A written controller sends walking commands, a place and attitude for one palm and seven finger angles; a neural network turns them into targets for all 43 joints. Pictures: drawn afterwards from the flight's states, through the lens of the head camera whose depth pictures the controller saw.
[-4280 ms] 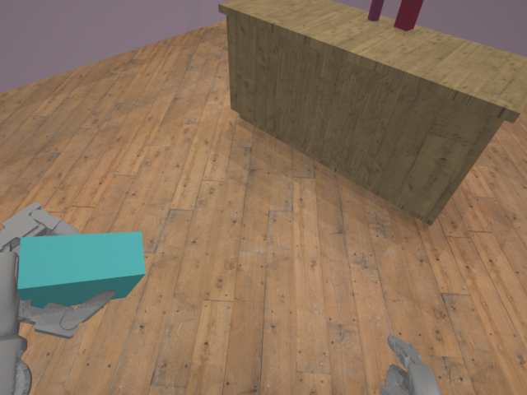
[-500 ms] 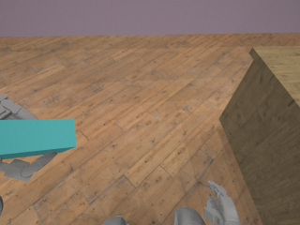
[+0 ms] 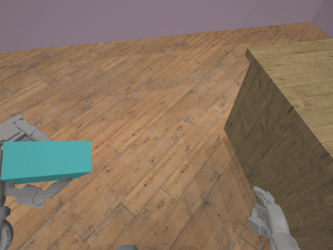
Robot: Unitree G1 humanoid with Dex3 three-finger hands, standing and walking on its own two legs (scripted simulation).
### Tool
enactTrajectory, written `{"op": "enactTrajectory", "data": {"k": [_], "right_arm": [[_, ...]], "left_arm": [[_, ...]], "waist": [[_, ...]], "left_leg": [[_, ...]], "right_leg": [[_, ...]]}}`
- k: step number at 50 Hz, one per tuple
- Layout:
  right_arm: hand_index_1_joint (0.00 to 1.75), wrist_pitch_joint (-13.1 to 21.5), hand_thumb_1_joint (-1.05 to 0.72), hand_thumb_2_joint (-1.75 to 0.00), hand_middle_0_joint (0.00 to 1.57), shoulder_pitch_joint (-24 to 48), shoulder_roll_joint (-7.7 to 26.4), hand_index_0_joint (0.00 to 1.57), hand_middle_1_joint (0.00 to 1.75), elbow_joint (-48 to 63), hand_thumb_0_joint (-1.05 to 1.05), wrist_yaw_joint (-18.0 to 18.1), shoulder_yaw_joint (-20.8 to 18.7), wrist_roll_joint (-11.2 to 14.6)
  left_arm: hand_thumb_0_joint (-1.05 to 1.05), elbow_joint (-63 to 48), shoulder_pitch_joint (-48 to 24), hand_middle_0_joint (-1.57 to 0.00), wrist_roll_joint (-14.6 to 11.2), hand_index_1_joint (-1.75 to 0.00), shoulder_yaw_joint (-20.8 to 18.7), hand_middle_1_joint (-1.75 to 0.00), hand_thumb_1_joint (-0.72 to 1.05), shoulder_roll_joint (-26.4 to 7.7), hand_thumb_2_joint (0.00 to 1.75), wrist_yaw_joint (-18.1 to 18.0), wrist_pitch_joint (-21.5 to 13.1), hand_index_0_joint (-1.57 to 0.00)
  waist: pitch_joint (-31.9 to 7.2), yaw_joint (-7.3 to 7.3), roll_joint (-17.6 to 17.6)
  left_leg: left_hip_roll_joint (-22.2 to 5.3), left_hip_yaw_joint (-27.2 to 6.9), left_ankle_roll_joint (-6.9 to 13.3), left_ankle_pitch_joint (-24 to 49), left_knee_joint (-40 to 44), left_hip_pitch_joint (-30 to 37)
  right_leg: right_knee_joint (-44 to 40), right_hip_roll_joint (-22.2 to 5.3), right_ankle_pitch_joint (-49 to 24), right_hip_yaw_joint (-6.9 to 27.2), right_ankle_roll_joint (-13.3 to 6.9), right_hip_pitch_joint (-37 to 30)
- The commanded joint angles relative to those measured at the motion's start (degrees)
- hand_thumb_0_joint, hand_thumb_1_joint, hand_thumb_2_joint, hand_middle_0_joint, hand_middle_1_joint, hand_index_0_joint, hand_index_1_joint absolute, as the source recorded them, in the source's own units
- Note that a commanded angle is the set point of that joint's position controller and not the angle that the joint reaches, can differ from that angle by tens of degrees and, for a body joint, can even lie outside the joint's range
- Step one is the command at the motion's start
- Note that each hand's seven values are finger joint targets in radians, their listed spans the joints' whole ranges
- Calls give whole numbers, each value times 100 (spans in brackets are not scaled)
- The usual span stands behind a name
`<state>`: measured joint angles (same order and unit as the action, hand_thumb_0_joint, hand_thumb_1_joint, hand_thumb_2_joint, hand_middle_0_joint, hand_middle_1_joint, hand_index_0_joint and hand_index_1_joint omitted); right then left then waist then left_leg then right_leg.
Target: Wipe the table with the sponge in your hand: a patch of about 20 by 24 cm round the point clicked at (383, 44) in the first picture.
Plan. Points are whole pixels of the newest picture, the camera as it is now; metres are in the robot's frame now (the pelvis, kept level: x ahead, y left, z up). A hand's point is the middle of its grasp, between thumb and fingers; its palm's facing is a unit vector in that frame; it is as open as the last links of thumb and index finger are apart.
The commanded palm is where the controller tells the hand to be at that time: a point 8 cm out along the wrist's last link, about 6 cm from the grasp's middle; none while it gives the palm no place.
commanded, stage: turn to face it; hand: left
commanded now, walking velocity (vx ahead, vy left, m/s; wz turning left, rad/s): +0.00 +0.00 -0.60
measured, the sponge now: (60, 163) +0.24 +0.19 +0.16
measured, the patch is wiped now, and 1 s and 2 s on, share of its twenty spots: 0.00 0.00 0.00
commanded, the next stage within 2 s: none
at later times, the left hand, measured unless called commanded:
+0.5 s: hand (121, 157) +0.25 +0.09 +0.16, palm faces +0.06 -0.84 -0.54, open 9.4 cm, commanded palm +0.19 +0.18 +0.18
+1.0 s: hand (151, 201) +0.18 +0.03 +0.18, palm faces -0.09 -0.90 -0.42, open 9.4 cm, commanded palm +0.16 +0.10 +0.18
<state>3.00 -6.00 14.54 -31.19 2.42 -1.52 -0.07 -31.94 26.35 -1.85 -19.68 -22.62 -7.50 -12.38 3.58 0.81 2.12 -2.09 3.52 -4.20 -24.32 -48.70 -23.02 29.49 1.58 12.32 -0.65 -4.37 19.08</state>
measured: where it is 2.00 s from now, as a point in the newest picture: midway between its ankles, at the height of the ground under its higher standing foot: outside the picture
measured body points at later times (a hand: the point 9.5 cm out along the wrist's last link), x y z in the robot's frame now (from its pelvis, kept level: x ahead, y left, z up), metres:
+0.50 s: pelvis -0.05 -0.04 -0.02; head +0.01 -0.08 +0.42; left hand +0.24 +0.14 +0.19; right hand +0.05 -0.27 -0.14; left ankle -0.02 +0.13 -0.72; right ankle -0.04 -0.12 -0.74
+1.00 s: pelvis -0.13 -0.05 +0.00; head -0.12 -0.07 +0.45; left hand +0.17 +0.08 +0.20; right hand -0.09 -0.36 -0.09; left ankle -0.08 +0.11 -0.71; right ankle -0.04 -0.12 -0.74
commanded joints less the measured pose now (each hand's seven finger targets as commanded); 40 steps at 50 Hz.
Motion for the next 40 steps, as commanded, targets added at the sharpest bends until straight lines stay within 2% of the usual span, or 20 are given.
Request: {"op": "enactTrajectory", "data": {"k": [1,4,5,6,7,8,11,13,18,21,22,23,24,25,26,27,29,31,34,40], "right_arm": [[30,77,-90,-90,20,110,220,20,30,900,0,-108,-92,71],[30,-44,-90,-90,20,-107,356,20,30,925,0,-81,-152,123],[30,-57,-90,-90,20,-108,441,20,30,942,0,-41,-194,115],[30,-42,-90,-90,20,-96,529,20,30,1006,0,-10,-269,116],[30,-35,-90,-90,20,-245,525,20,30,1002,0,-25,-287,118],[30,-21,-90,-90,20,-143,469,20,30,931,0,-45,-226,28],[30,31,-90,-90,20,-196,498,20,30,837,0,-110,-188,61],[30,99,-90,-90,20,-312,522,20,30,839,0,-157,-192,80],[30,270,-90,-90,20,-276,489,20,30,891,0,-190,-119,64],[30,265,-90,-90,20,-404,469,20,30,870,0,-273,-147,92],[30,247,-90,-90,20,-417,355,20,30,891,0,-302,-122,134],[30,231,-90,-90,20,-276,184,20,30,985,0,-268,-60,119],[30,197,-90,-90,20,-90,173,20,30,1008,0,-227,-22,100],[30,112,-90,-90,20,-60,224,20,30,942,0,-225,-130,137],[30,16,-90,-90,20,20,173,20,30,971,0,-241,-97,116],[30,-109,-90,-90,20,121,3,20,30,889,0,-236,13,72],[30,-303,-90,-90,20,157,22,20,30,725,0,-255,23,39],[30,-360,-90,-90,20,224,118,20,30,724,0,-221,-39,57],[30,-373,-90,-90,20,238,316,20,30,717,0,-147,-177,54],[30,-430,-90,-90,20,213,518,20,30,792,0,-106,-206,68]], "left_arm": [[0,-1255,660,-120,-166,-160,-1355,-160,10,-1026,130,-242,-412,-120],[0,-1352,414,-120,-143,-160,-1259,-160,10,-987,130,-224,-353,-120],[0,-1397,318,-120,-135,-160,-1211,-160,10,-982,130,-212,-358,-120],[0,-1452,288,-120,-108,-160,-1138,-160,10,-957,130,-173,-373,-120],[0,-1283,417,-120,-28,-160,-1129,-160,10,-986,130,-141,-415,-120],[0,-875,510,-120,29,-160,-1072,-160,10,-929,130,-113,-385,-120],[0,-1583,-757,-120,91,-160,-525,-160,10,-715,130,-60,-344,-120],[0,-1427,-711,-120,103,-160,-315,-160,10,-570,130,-72,-233,-120],[0,-1358,-699,-120,75,-160,-586,-160,10,-878,130,-92,-131,-120],[0,-1245,-346,-120,60,-160,-853,-160,10,-995,130,-99,-115,-120],[0,-1359,-345,-120,63,-160,-955,-160,10,-1115,130,-116,-161,-120],[0,-1233,-122,-120,38,-160,-1257,-160,10,-1399,130,-163,-192,-120],[0,-1191,29,-120,-70,-160,-1494,-160,10,-1479,130,-215,-170,-120],[0,-1266,268,-120,-152,-160,-1515,-160,10,-1436,130,-192,-96,-120],[0,-1215,605,-120,-186,-160,-1723,-160,10,-1479,130,-176,-93,-120],[0,-1118,940,-120,-223,-160,-1715,-160,10,-1313,130,-195,-120,-120],[0,-1019,945,-120,-231,-160,-1651,-160,10,-1118,130,-215,-160,-120],[0,-1094,789,-120,-259,-160,-1595,-160,10,-1127,130,-232,-192,-120],[0,-1024,758,-120,-277,-160,-1401,-160,10,-1053,130,-241,-157,-120],[0,-1058,106,-120,-227,-160,-923,-160,10,-923,130,-291,-64,-120]], "waist": [[-1848,-290,152],[-1934,-107,-84],[-1816,-96,-471],[-1635,-154,-1393],[-1493,-246,-1728],[-1227,-229,-1835],[-727,-143,-1465],[-645,-105,-1667],[-580,-125,-1872],[-986,-182,-1596],[-1200,-169,-833],[-1286,-232,619],[-1443,-277,1260],[-1522,-211,1140],[-1533,-231,660],[-1581,-200,291],[-1609,-116,162],[-1662,-107,198],[-1581,-177,155],[-1333,-270,350]], "left_leg": [[-68,-35,3,156,1213,-222],[-285,-30,92,1517,2516,1303],[-812,-371,282,2208,2742,1934],[-1780,-1155,645,3765,2701,2619],[-2378,-1385,1081,4965,2579,2623],[-2510,-1226,1186,4812,2656,2162],[-2093,-201,965,4787,2493,1895],[-1832,230,757,4581,2479,1680],[-1971,486,610,3755,2361,1462],[-1721,721,359,3157,1159,1154],[-1387,872,186,2437,195,795],[-645,809,-33,-214,-989,-479],[-357,142,-140,-1393,-1898,-1123],[-437,-434,-119,-1102,-2326,-977],[-516,-570,-147,-854,-2465,-1168],[-481,-551,-170,-512,-2502,-1350],[-377,-433,-218,-66,-2451,-1397],[-342,-424,-240,74,-2186,-1258],[-211,-466,-180,129,-1866,-1123],[7,-412,-69,33,-869,-523]], "right_leg": [[-269,-1585,-3478,1790,-579,-2062],[164,-1155,-2615,1654,-111,-1081],[564,-765,-1638,1401,117,-311],[1172,-255,481,884,434,893],[2194,-41,1958,423,594,1367],[2994,-103,1955,205,628,1418],[2812,-340,1158,-74,714,1398],[2286,-270,962,-383,753,945],[1070,-178,996,-812,804,142],[-99,-240,-162,-763,663,-976],[-415,-734,-1365,-188,421,-1508],[-357,-1639,-4137,1421,-162,-2246],[-383,-2235,-5296,2280,-536,-2156],[-483,-2109,-4605,2251,-404,-1882],[-350,-2074,-4012,2242,-522,-1938],[-251,-1831,-3801,1942,-566,-2156],[-387,-1570,-3443,1504,-449,-2072],[-505,-1510,-3269,1408,-378,-2001],[-760,-1428,-2758,1830,-281,-1757],[-1541,-1284,-282,2394,-46,-961]]}}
